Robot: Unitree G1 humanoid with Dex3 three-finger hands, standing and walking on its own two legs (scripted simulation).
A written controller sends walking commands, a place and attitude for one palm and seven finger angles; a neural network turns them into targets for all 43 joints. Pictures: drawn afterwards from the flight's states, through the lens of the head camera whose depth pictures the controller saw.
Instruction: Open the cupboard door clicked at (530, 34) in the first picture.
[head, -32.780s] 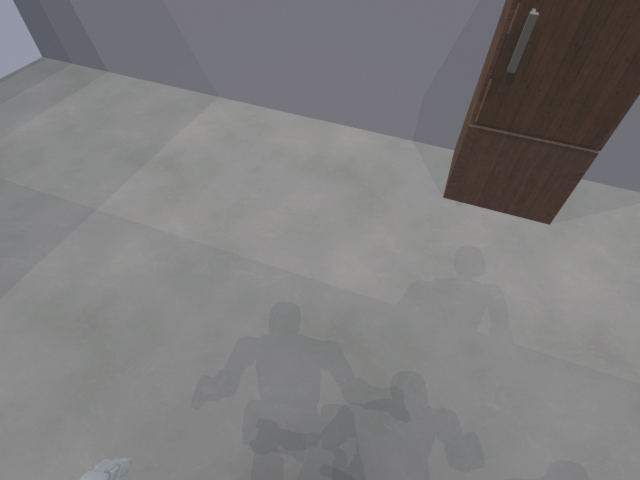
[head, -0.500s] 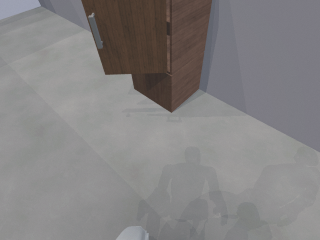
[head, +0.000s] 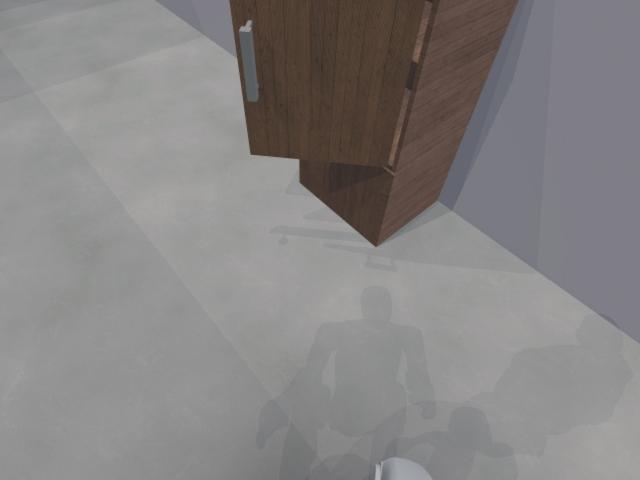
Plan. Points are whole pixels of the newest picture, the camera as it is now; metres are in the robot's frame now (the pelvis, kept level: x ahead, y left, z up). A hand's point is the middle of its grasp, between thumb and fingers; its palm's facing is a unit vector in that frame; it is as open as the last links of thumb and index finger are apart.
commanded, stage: take the last steps up to it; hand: left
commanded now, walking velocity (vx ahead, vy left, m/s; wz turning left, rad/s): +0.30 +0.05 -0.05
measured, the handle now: (251, 62) +0.99 +0.26 -0.03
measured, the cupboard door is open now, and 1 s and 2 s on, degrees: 43 43 43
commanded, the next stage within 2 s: come to a stop and stand still in 0.94 s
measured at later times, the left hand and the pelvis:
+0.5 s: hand (230, 390) +0.25 +0.16 -0.15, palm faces +0.05 -0.98 -0.21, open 7.1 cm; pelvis +0.18 -0.02 +0.01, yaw +0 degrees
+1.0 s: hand (208, 315) +0.38 +0.23 -0.17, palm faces +0.02 -0.99 -0.16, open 7.3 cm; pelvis +0.34 +0.06 +0.01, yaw -2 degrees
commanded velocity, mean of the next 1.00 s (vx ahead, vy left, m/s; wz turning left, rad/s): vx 0.26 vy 0.05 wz -0.02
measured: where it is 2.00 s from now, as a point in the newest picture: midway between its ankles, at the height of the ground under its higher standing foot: (312, 409)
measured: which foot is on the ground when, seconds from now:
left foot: down 0.00-0.32, up 0.34-0.72, down 0.74-1.00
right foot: up 0.00-0.28, down 0.30-0.74, up 0.76-1.00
